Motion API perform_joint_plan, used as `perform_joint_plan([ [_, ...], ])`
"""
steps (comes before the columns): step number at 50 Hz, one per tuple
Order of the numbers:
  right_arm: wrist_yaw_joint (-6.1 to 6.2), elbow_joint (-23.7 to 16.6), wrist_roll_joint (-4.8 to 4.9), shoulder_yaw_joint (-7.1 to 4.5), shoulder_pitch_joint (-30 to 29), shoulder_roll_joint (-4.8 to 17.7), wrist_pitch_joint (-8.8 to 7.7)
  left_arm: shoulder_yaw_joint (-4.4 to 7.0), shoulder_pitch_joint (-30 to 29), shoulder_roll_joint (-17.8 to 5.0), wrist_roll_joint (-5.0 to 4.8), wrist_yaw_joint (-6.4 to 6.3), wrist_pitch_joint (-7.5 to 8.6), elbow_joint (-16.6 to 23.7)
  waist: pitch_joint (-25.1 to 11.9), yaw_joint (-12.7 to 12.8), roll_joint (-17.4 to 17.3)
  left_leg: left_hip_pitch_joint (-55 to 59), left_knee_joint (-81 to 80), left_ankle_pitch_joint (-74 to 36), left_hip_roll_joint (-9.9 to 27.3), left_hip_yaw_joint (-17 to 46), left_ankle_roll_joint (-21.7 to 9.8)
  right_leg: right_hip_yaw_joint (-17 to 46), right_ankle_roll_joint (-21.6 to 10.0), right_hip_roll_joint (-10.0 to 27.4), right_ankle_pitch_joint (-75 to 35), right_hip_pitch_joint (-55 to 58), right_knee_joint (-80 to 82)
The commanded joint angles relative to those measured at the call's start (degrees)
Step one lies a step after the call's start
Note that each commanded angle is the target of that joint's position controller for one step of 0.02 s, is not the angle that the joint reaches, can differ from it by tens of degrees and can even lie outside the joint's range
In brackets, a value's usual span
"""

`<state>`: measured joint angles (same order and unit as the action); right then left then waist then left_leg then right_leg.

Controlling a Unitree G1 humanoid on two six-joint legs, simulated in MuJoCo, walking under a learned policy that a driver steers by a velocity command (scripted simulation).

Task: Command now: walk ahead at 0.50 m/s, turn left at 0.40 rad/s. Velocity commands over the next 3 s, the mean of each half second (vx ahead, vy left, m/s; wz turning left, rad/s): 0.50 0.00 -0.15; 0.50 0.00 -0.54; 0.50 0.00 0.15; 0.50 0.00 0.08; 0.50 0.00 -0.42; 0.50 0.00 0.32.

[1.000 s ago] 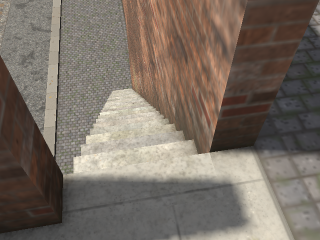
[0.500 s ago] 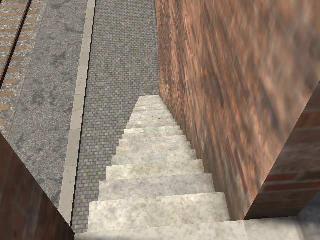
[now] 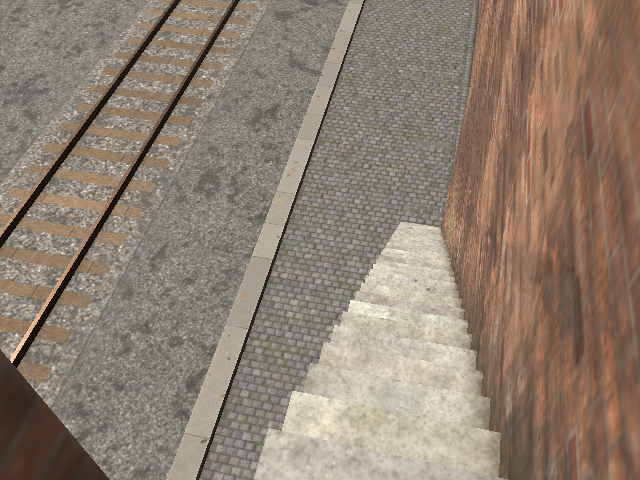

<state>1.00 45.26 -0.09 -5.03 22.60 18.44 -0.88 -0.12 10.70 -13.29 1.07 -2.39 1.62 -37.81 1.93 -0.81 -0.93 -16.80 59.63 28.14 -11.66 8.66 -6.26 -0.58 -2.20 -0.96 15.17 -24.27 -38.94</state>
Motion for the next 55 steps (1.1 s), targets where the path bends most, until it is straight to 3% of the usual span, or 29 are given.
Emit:
perform_joint_plan([
  [1, -0.05, -5.3, -0.78, -1.13, 0.4, 4.3, -0.34, 3.36, 13.2, -7.7, -0.36, 1.33, 0.22, -1.8, -1.6, 4.7, 7.1, -25.0, 20.7, 1.8, 4.3, 3.1, 0.7, 34.1, -17.0, 22.2, -0.3, 19.4, 19.7],
  [4, -0.26, -6.0, -1.69, -0.05, -0.9, 0.7, 1.6, 2.26, 12.0, -4.7, 0.77, 1.3, 2.01, -3.7, 1.2, 1.0, 6.5, -20.4, 9.4, -1.8, 7.2, 2.5, 2.8, 21.1, -13.6, 15.6, -8.3, 11.1, 22.1],
  [8, -1.5, -7.1, -1.53, 0.93, -3.9, -1.3, 3.14, 2.78, 15.6, -7.4, -1.73, 1.41, 3.2, -7.0, -0.8, -0.8, 10.2, -11.4, -6.3, -9.3, 10.0, -7.5, 4.9, 13.1, -11.7, 9.4, -22.0, 7.8, 22.6],
  [10, -1.73, -4.1, -2.34, 2.98, -0.7, -5.4, 3.24, 3.14, 16.5, -8.9, -0.46, 1.77, 1.37, -8.5, -4.0, -1.0, 9.8, -3.0, -9.7, -14.1, 10.6, -9.2, 4.6, 10.0, -11.4, 8.8, -32.2, 6.6, 21.1],
  [15, -0.03, -4.6, -1.37, 2.85, -4.1, -4.8, 3.58, 2.19, 18.0, -6.4, 0.1, 1.49, -2.86, -8.8, -2.1, -1.6, 11.7, 5.1, -17.6, -3.2, 8.4, -9.7, 4.6, 13.1, -10.8, 9.6, -36.4, 6.3, 16.5],
  [16, 0.03, -3.8, -1.58, 2.62, -1.1, -4.1, 3.14, 2.26, 15.6, -7.2, 0.03, 1.2, -4.07, -8.0, -1.9, -4.0, 9.9, 8.1, -23.6, -4.0, 8.3, -8.8, 4.3, 13.0, -9.6, 9.2, -41.1, 6.3, 12.4],
  [17, -0.61, 0.3, -3.26, 2.4, 6.4, -1.1, 0.75, 3.27, 12.7, -10.1, -1.14, 1.24, -4.69, -6.1, -3.1, -7.5, -0.7, 15.4, -35.5, -9.2, 9.2, -7.5, 4.5, 10.6, -8.7, 7.5, -37.2, 5.1, 0.4],
  [18, -0.73, 1.4, -4.0, 1.29, 10.0, 4.1, -0.61, 2.28, 12.5, -5.4, -1.27, 1.27, -5.08, -4.4, -4.4, -6.9, -13.0, 25.5, -40.4, -25.0, 21.9, 7.8, 3.7, 7.1, -4.9, 0.8, -10.4, -7.4, -17.3],
  [19, -2.09, 1.9, -0.37, 0.28, 11.2, 7.3, -0.9, 1.86, 19.4, -3.7, 0.98, 0.92, -4.75, -5.8, -1.3, -2.3, -8.9, 22.3, -38.0, -39.6, 30.8, 20.8, 0.9, 9.0, -3.6, -4.4, 13.2, -16.1, -24.2],
  [20, -2.72, 2.4, 1.23, 0.03, 9.7, 6.5, -1.44, 2.32, 21.9, -4.5, 1.04, 0.37, -5.48, -7.1, -0.4, 0.0, -7.7, 15.5, -38.0, -33.8, 32.4, 21.0, -2.3, 11.4, -2.8, -0.7, 13.0, -15.2, -29.7],
  [23, -2.37, 1.5, 0.19, 2.12, 1.3, 0.1, -3.11, 3.28, 18.9, -4.5, -0.48, 1.79, -5.78, -10.9, 3.2, 3.2, -4.2, 4.0, -40.7, -34.1, 26.9, 6.3, -3.2, 9.5, -0.5, 2.7, 5.7, -9.2, -33.9],
  [26, -1.31, 3.7, -1.38, 1.55, 5.2, 3.3, -4.73, 4.45, 15.6, -5.6, -0.86, 1.82, -5.81, -11.7, 2.5, 2.1, -2.8, 6.5, -36.1, -47.8, 27.4, 1.4, -3.2, 9.4, -0.7, 1.9, -4.2, -11.0, -39.3],
  [27, -1.26, 4.6, 1.1, 1.31, 6.3, 4.5, -5.12, 3.87, 13.2, -4.3, -0.73, 1.43, -6.12, -11.8, 3.5, 2.9, -1.0, 6.4, -35.6, -48.5, 27.4, 0.3, -0.3, 10.7, -1.0, 2.5, -7.6, -12.5, -36.5],
  [30, -0.93, 1.9, 0.98, 1.98, 3.2, 3.1, -6.05, 4.75, 4.5, -8.0, -3.34, -0.17, -6.51, -11.1, 5.0, 0.5, -6.8, 5.8, -34.6, -49.9, 23.0, -9.5, 3.7, 5.0, 0.2, 0.1, -14.0, -12.0, -28.8],
  [32, -1.02, 3.2, 0.81, 2.34, 6.0, 2.6, -6.36, 3.73, 4.0, -5.3, -2.18, -0.37, -7.77, -12.1, 3.9, -0.1, -9.6, 7.7, -33.4, -55.1, 23.1, -10.9, 4.6, 3.6, -0.4, 1.0, -14.7, -10.6, -25.5],
  [35, 0.12, 5.0, 0.63, 2.54, 9.9, 2.0, -7.92, 4.74, 0.3, -4.5, 0.46, 0.27, -6.33, -11.6, 3.6, -1.7, -4.4, 13.1, -24.7, -34.4, 23.5, -9.9, 1.6, 6.2, -2.0, 1.9, -29.2, -17.2, -11.2],
  [38, 0.03, 5.5, 1.6, 1.64, 12.5, 2.9, -8.61, 4.34, -1.8, -2.9, -0.03, 0.77, -5.12, -10.9, 2.2, -2.4, -3.3, 13.8, -16.1, -26.2, 27.2, -8.4, -0.3, 5.0, -1.7, 2.1, -29.5, -19.5, -7.0],
  [41, -0.42, 3.1, -0.56, 2.76, 5.4, 0.0, -7.14, 3.1, 1.5, 0.6, -1.15, 3.47, -4.26, -10.8, 2.9, -0.1, -0.8, -6.7, -8.0, -14.8, 21.3, -17.0, 1.0, -3.4, 1.1, 0.5, -51.5, 6.0, 5.6],
  [44, 0.17, 5.5, -1.76, 2.05, 3.9, 3.0, -3.79, 4.84, 13.7, -3.8, -0.9, 2.32, -5.56, -14.9, -3.4, 4.4, -4.0, 4.4, 12.4, -41.4, 20.7, -16.3, 0.2, -5.4, -3.4, 1.0, -43.1, 18.9, 20.7],
  [45, 0.58, 5.9, -2.33, 1.1, 1.9, 5.1, -1.48, 5.89, 19.6, -5.6, -0.03, 1.74, -5.69, -16.5, -6.8, 9.4, -3.1, -0.3, 30.2, -38.9, 18.3, -18.1, 1.0, -2.0, -4.7, 2.2, -37.2, 30.3, 27.3],
  [46, 1.26, 4.7, -2.27, 1.07, -2.7, 4.0, -0.53, 7.32, 23.2, -9.5, 1.58, 2.07, -3.98, -18.4, -4.0, 14.7, 5.0, -10.0, 59.8, -2.1, 10.9, -19.1, 2.6, 5.2, -11.2, 8.0, -42.0, 34.4, 30.3],
  [47, -0.21, 2.1, -2.6, 2.99, -2.9, -2.8, -0.75, 6.08, 23.9, -14.1, 1.35, 3.27, -2.94, -19.0, -4.0, 10.7, 13.4, -34.1, 67.7, 25.2, 9.2, -14.3, 1.9, 3.6, -8.1, 10.0, -63.2, 47.0, 1.6],
  [48, -0.43, -1.2, -1.9, 3.71, 5.8, -4.2, -0.89, 4.32, 20.5, -11.1, -1.45, 3.78, -1.78, -18.0, -9.8, 3.1, 13.3, -37.0, 60.8, 17.9, 12.8, -10.4, 1.8, 11.6, -11.2, 16.8, -78.6, 45.9, -4.4],
  [49, -0.77, -4.6, -4.29, 3.94, 1.2, -2.3, 0.8, 7.14, 20.8, -16.5, -3.67, 3.25, -0.81, -19.5, -10.7, 6.3, 17.8, -43.8, 52.3, 12.4, 13.7, -8.0, 2.0, 30.0, -21.8, 24.3, -19.6, 36.9, 12.7],
  [50, -0.64, -3.1, -5.97, 2.74, -4.4, 3.9, 1.93, 5.44, 19.9, -10.9, -3.22, 3.33, 0.25, -20.0, -0.1, 5.8, 7.2, -46.6, 49.6, 13.2, 14.8, -6.4, 1.8, 29.7, -20.1, 23.7, -2.7, 28.2, 18.1],
  [51, -1.5, 2.0, -5.11, 1.93, -1.5, 7.3, 1.87, 1.86, 13.6, -2.5, -1.36, 4.36, 1.5, -16.9, 3.5, 2.3, -5.2, -35.9, 39.2, -1.6, 15.8, -4.0, 1.1, 13.8, -10.3, 12.9, -8.4, 17.4, 11.7],
  [52, -2.04, -1.6, -4.11, 3.68, -3.3, -0.1, 2.39, 3.1, 16.0, -9.1, -0.21, 2.79, 3.09, -18.2, 3.2, 1.3, 10.5, -38.9, 34.1, -5.2, 12.9, -1.1, 2.8, 22.3, -15.5, 20.3, -2.0, 9.3, 10.9],
  [53, -3.28, -6.5, -4.72, 4.72, -12.8, -0.3, 2.63, 1.78, 10.5, -5.9, -1.58, -0.13, 4.12, -17.5, 10.0, -1.1, 6.7, -31.5, 10.6, -23.5, 16.5, 0.9, 7.6, 22.4, -14.0, 19.1, 11.5, -7.6, 20.0],
  [55, -2.48, 0.4, -5.52, 4.19, -7.3, -1.2, 4.51, 2.74, 11.4, -9.5, 0.36, -1.52, 4.49, -19.4, 7.1, -1.0, 9.4, -22.0, 15.6, -32.4, 11.6, 0.7, 9.3, 19.8, -13.8, 15.9, 1.1, -10.0, 14.6],
])
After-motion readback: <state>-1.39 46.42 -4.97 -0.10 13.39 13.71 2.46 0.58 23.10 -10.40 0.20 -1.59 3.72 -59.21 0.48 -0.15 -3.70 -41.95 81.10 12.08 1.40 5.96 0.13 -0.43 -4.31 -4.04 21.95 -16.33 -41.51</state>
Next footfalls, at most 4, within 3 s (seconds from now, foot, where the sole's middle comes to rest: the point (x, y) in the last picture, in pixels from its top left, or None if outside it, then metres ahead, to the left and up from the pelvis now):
0.36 left None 0.17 0.12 -0.75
0.92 right None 0.34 -0.14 -0.97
1.46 left None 0.61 0.03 -1.18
2.06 right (394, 427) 0.86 -0.19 -1.40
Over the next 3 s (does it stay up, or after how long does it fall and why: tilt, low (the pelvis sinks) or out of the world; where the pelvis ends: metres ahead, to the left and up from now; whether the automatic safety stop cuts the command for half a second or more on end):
stays up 1.22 -0.31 -1.09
